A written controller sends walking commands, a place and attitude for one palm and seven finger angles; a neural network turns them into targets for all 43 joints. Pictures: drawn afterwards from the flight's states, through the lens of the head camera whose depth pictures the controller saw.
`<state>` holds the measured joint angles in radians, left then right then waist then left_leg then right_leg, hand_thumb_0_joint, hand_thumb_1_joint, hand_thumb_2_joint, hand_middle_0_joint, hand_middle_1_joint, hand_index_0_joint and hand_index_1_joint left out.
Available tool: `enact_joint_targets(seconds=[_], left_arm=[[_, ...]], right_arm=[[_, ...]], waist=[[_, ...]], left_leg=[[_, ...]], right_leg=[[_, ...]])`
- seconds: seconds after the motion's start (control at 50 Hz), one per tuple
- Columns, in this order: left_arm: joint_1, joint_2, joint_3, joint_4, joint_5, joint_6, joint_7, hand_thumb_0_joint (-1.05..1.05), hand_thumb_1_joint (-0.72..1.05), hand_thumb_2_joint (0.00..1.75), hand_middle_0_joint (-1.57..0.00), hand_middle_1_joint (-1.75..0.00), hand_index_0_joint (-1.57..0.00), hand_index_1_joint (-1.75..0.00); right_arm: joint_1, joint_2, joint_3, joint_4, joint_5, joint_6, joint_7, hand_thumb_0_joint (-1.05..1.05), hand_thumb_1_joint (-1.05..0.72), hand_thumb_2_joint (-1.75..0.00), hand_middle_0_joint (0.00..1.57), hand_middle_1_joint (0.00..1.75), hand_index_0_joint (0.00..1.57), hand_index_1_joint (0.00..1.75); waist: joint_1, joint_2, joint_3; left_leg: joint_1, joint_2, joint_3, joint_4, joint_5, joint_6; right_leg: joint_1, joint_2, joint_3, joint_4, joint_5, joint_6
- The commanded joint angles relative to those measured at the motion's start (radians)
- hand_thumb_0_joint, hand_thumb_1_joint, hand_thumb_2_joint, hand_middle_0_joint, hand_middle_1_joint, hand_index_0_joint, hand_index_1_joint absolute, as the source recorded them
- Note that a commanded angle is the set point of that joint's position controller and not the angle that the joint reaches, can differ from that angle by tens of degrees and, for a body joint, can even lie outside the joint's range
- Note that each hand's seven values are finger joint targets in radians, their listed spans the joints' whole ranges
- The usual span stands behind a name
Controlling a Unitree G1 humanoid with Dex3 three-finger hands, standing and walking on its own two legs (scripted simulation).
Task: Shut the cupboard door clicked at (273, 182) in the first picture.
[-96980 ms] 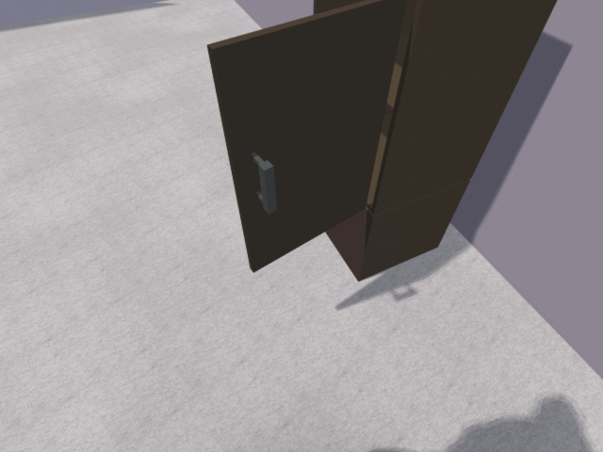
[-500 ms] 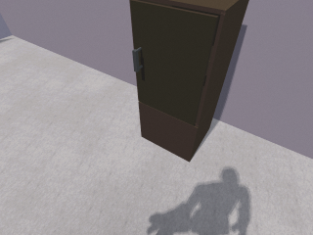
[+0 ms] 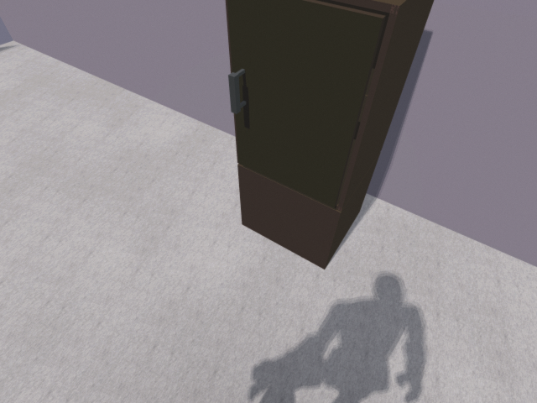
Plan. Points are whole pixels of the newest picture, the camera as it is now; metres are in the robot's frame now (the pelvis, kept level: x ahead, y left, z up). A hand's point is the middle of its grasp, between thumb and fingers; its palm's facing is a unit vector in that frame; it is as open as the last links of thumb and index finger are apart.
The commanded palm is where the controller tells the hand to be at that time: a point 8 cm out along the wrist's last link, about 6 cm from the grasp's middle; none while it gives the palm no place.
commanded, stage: look to check the result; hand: left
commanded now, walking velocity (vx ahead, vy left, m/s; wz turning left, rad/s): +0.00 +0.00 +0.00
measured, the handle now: (238, 91) +0.94 +0.14 -0.03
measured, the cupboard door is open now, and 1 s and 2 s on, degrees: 0 0 0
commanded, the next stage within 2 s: stand and wait in 0.34 s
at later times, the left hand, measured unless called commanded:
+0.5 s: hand out of the picture +0.07 +0.22 -0.16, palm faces -0.01 -0.96 -0.29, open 7.4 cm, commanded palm none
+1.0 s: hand out of the picture +0.08 +0.22 -0.16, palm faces -0.01 -0.95 -0.31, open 7.4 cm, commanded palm none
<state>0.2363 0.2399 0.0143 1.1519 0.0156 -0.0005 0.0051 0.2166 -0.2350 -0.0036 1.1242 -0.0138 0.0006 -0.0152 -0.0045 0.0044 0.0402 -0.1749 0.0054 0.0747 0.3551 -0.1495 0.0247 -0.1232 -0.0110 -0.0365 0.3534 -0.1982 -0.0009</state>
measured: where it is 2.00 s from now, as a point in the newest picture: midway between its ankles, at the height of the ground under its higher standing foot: outside the picture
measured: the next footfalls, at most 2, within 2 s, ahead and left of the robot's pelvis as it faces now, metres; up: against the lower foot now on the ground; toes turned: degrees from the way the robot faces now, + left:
none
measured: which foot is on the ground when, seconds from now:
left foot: down 0.00-1.00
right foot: down 0.00-1.00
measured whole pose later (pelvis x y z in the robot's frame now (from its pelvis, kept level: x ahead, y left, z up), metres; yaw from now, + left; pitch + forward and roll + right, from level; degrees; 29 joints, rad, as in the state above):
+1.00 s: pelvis +0.03 -0.02 +0.00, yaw +0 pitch -1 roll +0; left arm 0.16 0.29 0.01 1.14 0.01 -0.01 0.00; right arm 0.14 -0.30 0.01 1.13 -0.01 0.00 -0.01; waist -0.01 0.01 0.04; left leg -0.11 0.02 0.06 0.30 -0.16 0.00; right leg -0.06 0.00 -0.05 0.29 -0.21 -0.02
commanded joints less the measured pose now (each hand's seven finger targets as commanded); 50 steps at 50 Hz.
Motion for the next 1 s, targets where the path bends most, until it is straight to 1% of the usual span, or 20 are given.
enact_joint_targets(seconds=[0.0, 0.06, 0.12, 0.2, 0.24, 0.26, 0.3, 0.38, 0.48, 0.5, 0.56, 0.62, 0.64, 0.66, 0.7, 0.74, 0.8, 0.82, 0.86, 0.98], left_arm=[[0.005, 0.167, 0.030, -0.049, -0.001, -0.022, 0.012, 0.00, 0.90, 0.90, -0.20, -0.30, -0.20, -0.30], [-0.007, 0.173, 0.028, -0.048, -0.001, -0.020, 0.012, 0.00, 0.90, 0.90, -0.20, -0.30, -0.20, -0.30], [-0.017, 0.187, 0.030, -0.049, -0.001, -0.022, 0.011, 0.00, 0.90, 0.90, -0.20, -0.30, -0.20, -0.30], [-0.029, 0.204, 0.032, -0.055, 0.000, -0.025, 0.010, 0.00, 0.90, 0.90, -0.20, -0.30, -0.20, -0.30], [-0.045, 0.208, 0.030, -0.054, -0.001, -0.023, 0.010, 0.00, 0.90, 0.90, -0.20, -0.30, -0.20, -0.30], [-0.044, 0.208, 0.031, -0.055, -0.001, -0.023, 0.009, 0.00, 0.90, 0.90, -0.20, -0.30, -0.20, -0.30], [-0.050, 0.219, 0.032, -0.059, 0.000, -0.026, 0.009, 0.00, 0.90, 0.90, -0.20, -0.30, -0.20, -0.30], [-0.066, 0.227, 0.031, -0.060, -0.002, -0.028, 0.009, 0.00, 0.90, 0.90, -0.20, -0.30, -0.20, -0.30], [-0.077, 0.236, 0.031, -0.062, -0.002, -0.029, 0.009, 0.00, 0.90, 0.90, -0.20, -0.30, -0.20, -0.30], [-0.076, 0.240, 0.034, -0.064, -0.001, -0.031, 0.009, 0.00, 0.90, 0.90, -0.20, -0.30, -0.20, -0.30], [-0.084, 0.238, 0.031, -0.062, -0.003, -0.029, 0.009, 0.00, 0.90, 0.90, -0.20, -0.30, -0.20, -0.30], [-0.089, 0.243, 0.032, -0.063, -0.003, -0.030, 0.009, 0.00, 0.90, 0.90, -0.20, -0.30, -0.20, -0.30], [-0.087, 0.242, 0.031, -0.062, -0.003, -0.030, 0.009, 0.00, 0.90, 0.90, -0.20, -0.30, -0.20, -0.30], [-0.089, 0.242, 0.030, -0.063, -0.003, -0.029, 0.009, 0.00, 0.90, 0.90, -0.20, -0.30, -0.20, -0.30], [-0.083, 0.245, 0.032, -0.064, -0.003, -0.031, 0.009, 0.00, 0.90, 0.90, -0.20, -0.30, -0.20, -0.30], [-0.088, 0.244, 0.031, -0.062, -0.004, -0.030, 0.010, 0.00, 0.90, 0.90, -0.20, -0.30, -0.20, -0.30], [-0.086, 0.247, 0.032, -0.063, -0.003, -0.031, 0.010, 0.00, 0.90, 0.90, -0.20, -0.30, -0.20, -0.30], [-0.088, 0.242, 0.030, -0.062, -0.004, -0.030, 0.010, 0.00, 0.90, 0.90, -0.20, -0.30, -0.20, -0.30], [-0.083, 0.241, 0.030, -0.061, -0.005, -0.030, 0.011, 0.00, 0.90, 0.90, -0.20, -0.30, -0.20, -0.30], [-0.083, 0.240, 0.030, -0.060, -0.005, -0.031, 0.012, 0.00, 0.90, 0.90, -0.20, -0.30, -0.20, -0.30]], right_arm=[[-0.014, -0.181, -0.035, -0.055, 0.003, -0.017, -0.014, 0.00, -0.90, -0.90, 0.20, 0.30, 0.20, 0.30], [-0.024, -0.183, -0.034, -0.050, 0.001, -0.016, -0.013, 0.00, -0.90, -0.90, 0.20, 0.30, 0.20, 0.30], [-0.037, -0.194, -0.036, -0.053, 0.001, -0.017, -0.011, 0.00, -0.90, -0.90, 0.20, 0.30, 0.20, 0.30], [-0.051, -0.216, -0.036, -0.057, 0.003, -0.020, -0.010, 0.00, -0.90, -0.90, 0.20, 0.30, 0.20, 0.30], [-0.061, -0.215, -0.034, -0.054, 0.001, -0.020, -0.010, 0.00, -0.90, -0.90, 0.20, 0.30, 0.20, 0.30], [-0.064, -0.219, -0.033, -0.056, 0.001, -0.021, -0.009, 0.00, -0.90, -0.90, 0.20, 0.30, 0.20, 0.30], [-0.071, -0.228, -0.035, -0.059, 0.003, -0.021, -0.009, 0.00, -0.90, -0.90, 0.20, 0.30, 0.20, 0.30], [-0.079, -0.235, -0.032, -0.056, 0.001, -0.023, -0.008, 0.00, -0.90, -0.90, 0.20, 0.30, 0.20, 0.30], [-0.090, -0.243, -0.031, -0.057, 0.001, -0.023, -0.008, 0.00, -0.90, -0.90, 0.20, 0.30, 0.20, 0.30], [-0.092, -0.248, -0.032, -0.061, 0.003, -0.024, -0.008, 0.00, -0.90, -0.90, 0.20, 0.30, 0.20, 0.30], [-0.098, -0.246, -0.030, -0.058, 0.001, -0.022, -0.008, 0.00, -0.90, -0.90, 0.20, 0.30, 0.20, 0.30], [-0.095, -0.250, -0.031, -0.058, 0.001, -0.022, -0.008, 0.00, -0.90, -0.90, 0.20, 0.30, 0.20, 0.30], [-0.098, -0.251, -0.029, -0.057, 0.000, -0.023, -0.008, 0.00, -0.90, -0.90, 0.20, 0.30, 0.20, 0.30], [-0.099, -0.251, -0.029, -0.058, 0.001, -0.022, -0.008, 0.00, -0.90, -0.90, 0.20, 0.30, 0.20, 0.30], [-0.098, -0.255, -0.029, -0.061, 0.003, -0.022, -0.009, 0.00, -0.90, -0.90, 0.20, 0.30, 0.20, 0.30], [-0.097, -0.250, -0.028, -0.057, 0.001, -0.022, -0.009, 0.00, -0.90, -0.90, 0.20, 0.30, 0.20, 0.30], [-0.098, -0.254, -0.028, -0.057, 0.004, -0.020, -0.009, 0.00, -0.90, -0.90, 0.20, 0.30, 0.20, 0.30], [-0.097, -0.251, -0.028, -0.056, 0.002, -0.020, -0.010, 0.00, -0.90, -0.90, 0.20, 0.30, 0.20, 0.30], [-0.094, -0.251, -0.027, -0.055, 0.002, -0.021, -0.010, 0.00, -0.90, -0.90, 0.20, 0.30, 0.20, 0.30], [-0.094, -0.246, -0.026, -0.052, 0.002, -0.020, -0.010, 0.00, -0.90, -0.90, 0.20, 0.30, 0.20, 0.30]], waist=[[0.002, -0.001, -0.014], [0.002, 0.002, -0.001], [0.001, 0.003, -0.010], [0.003, 0.005, -0.035], [0.003, 0.008, -0.015], [0.003, 0.012, -0.023], [0.004, -0.005, -0.026], [0.001, 0.006, -0.049], [0.001, 0.014, -0.047], [0.003, 0.003, -0.049], [0.001, 0.011, -0.035], [-0.001, 0.002, -0.049], [0.001, 0.011, -0.057], [0.000, 0.016, -0.047], [0.002, 0.005, -0.056], [0.001, 0.011, -0.058], [0.001, -0.015, -0.044], [0.000, -0.008, -0.040], [0.000, -0.002, -0.061], [0.000, 0.000, -0.056]], left_leg=[[0.043, 0.119, -0.133, -0.080, 0.022, 0.006], [0.038, 0.119, -0.132, -0.089, 0.008, 0.003], [0.045, 0.121, -0.132, -0.089, 0.013, 0.004], [0.061, 0.123, -0.136, -0.089, 0.050, 0.005], [0.052, 0.124, -0.135, -0.096, 0.051, 0.002], [0.056, 0.122, -0.138, -0.097, 0.048, 0.002], [0.064, 0.124, -0.137, -0.093, 0.070, 0.003], [0.076, 0.125, -0.136, -0.093, 0.101, 0.000], [0.082, 0.126, -0.133, -0.093, 0.120, -0.003], [0.087, 0.127, -0.135, -0.090, 0.133, -0.001], [0.083, 0.126, -0.134, -0.096, 0.119, -0.004], [0.094, 0.129, -0.133, -0.092, 0.136, -0.004], [0.098, 0.128, -0.132, -0.092, 0.141, -0.005], [0.096, 0.128, -0.132, -0.095, 0.134, -0.006], [0.106, 0.129, -0.132, -0.090, 0.150, -0.004], [0.106, 0.130, -0.129, -0.091, 0.157, -0.007], [0.107, 0.131, -0.129, -0.091, 0.152, -0.006], [0.104, 0.130, -0.129, -0.091, 0.151, -0.006], [0.113, 0.130, -0.128, -0.090, 0.154, -0.007], [0.113, 0.129, -0.126, -0.089, 0.162, -0.009]], right_leg=[[-0.058, -0.097, 0.101, -0.088, 0.023, -0.048], [-0.055, -0.100, 0.102, -0.093, 0.016, -0.046], [-0.052, -0.103, 0.102, -0.096, 0.020, -0.046], [-0.034, -0.105, 0.103, -0.094, 0.047, -0.046], [-0.033, -0.107, 0.100, -0.096, 0.050, -0.044], [-0.028, -0.106, 0.103, -0.098, 0.048, -0.043], [-0.029, -0.108, 0.100, -0.099, 0.066, -0.044], [-0.003, -0.112, 0.102, -0.101, 0.099, -0.044], [0.007, -0.116, 0.099, -0.106, 0.123, -0.044], [0.005, -0.115, 0.099, -0.106, 0.135, -0.044], [0.005, -0.118, 0.100, -0.114, 0.126, -0.044], [0.014, -0.119, 0.098, -0.112, 0.144, -0.045], [0.020, -0.120, 0.098, -0.112, 0.150, -0.045], [0.017, -0.118, 0.099, -0.114, 0.141, -0.044], [0.017, -0.118, 0.101, -0.115, 0.158, -0.046], [0.028, -0.120, 0.097, -0.112, 0.172, -0.045], [0.015, -0.118, 0.096, -0.116, 0.174, -0.045], [0.018, -0.119, 0.097, -0.117, 0.174, -0.045], [0.030, -0.120, 0.099, -0.115, 0.178, -0.046], [0.035, -0.120, 0.099, -0.115, 0.200, -0.047]])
